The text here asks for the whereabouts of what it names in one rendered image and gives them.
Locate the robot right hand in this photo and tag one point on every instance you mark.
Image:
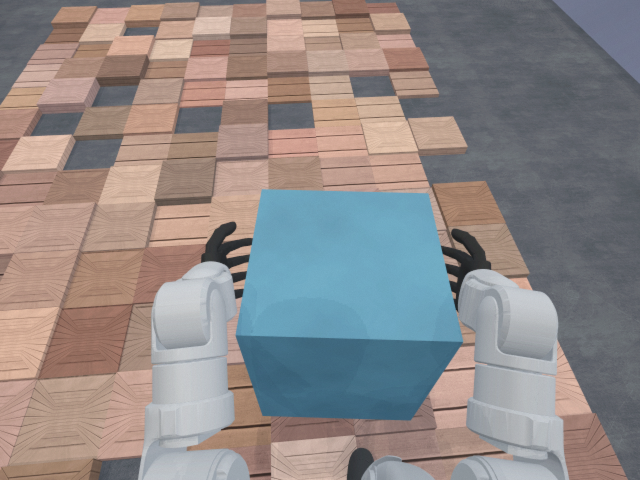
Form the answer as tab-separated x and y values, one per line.
476	261

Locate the robot right upper arm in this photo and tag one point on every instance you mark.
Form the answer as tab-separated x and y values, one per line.
488	468

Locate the robot right forearm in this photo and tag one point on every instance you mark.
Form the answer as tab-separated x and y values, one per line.
513	404

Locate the right robot foot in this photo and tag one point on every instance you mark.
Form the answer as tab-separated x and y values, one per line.
360	460

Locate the robot left forearm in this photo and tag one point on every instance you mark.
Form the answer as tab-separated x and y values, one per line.
190	397

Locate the robot left upper arm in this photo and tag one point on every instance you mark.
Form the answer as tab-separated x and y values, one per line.
213	464

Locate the robot right shin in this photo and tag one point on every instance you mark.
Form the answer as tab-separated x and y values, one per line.
381	460

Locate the robot left hand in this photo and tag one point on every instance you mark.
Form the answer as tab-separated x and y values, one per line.
216	251

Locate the carton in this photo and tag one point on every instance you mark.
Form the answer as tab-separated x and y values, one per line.
347	310

